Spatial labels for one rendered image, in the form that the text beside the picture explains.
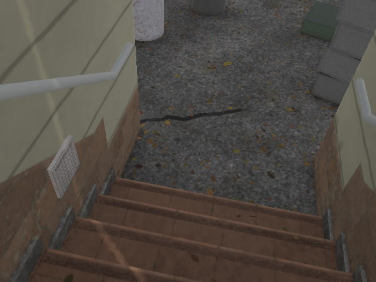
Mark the stairs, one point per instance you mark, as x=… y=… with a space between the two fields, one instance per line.
x=144 y=232

